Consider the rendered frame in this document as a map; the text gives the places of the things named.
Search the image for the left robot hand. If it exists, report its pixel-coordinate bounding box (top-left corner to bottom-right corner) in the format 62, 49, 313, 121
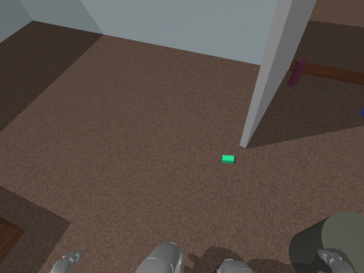
50, 250, 84, 273

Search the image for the right robot hand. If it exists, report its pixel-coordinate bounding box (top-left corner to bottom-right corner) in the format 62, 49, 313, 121
317, 249, 354, 273

